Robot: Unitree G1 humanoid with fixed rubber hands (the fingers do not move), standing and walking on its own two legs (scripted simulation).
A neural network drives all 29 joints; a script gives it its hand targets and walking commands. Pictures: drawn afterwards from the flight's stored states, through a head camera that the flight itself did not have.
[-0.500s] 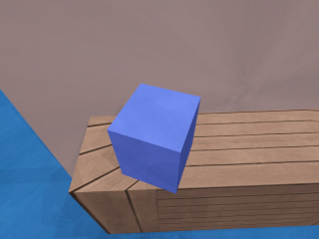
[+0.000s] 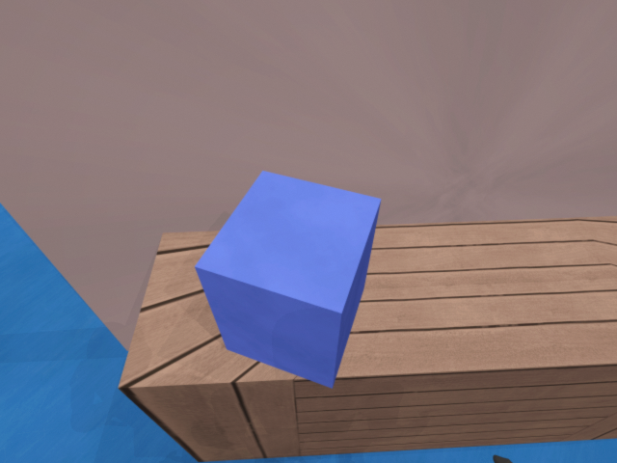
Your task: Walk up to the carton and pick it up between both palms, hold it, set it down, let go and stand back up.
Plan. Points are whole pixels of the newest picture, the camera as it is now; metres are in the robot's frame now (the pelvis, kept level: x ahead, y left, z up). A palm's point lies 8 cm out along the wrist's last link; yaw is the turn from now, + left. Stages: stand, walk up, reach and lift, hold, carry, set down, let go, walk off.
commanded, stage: walk up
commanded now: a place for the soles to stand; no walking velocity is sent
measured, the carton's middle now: (297, 280) +0.41 +0.03 -0.04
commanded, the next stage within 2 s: reach and lift in 0.96 s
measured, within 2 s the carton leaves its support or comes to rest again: neither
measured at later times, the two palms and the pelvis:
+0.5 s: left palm out of the picture +0.07 +0.27 -0.10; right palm out of the picture +0.06 -0.25 -0.11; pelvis -0.01 +0.01 +0.00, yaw +0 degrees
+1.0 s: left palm out of the picture +0.07 +0.28 -0.11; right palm out of the picture +0.06 -0.25 -0.11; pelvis -0.01 +0.01 +0.00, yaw +0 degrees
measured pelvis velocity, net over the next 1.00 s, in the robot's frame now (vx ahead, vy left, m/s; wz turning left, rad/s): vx -0.01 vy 0.01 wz -0.01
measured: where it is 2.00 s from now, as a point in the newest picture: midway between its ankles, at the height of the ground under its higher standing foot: outside the picture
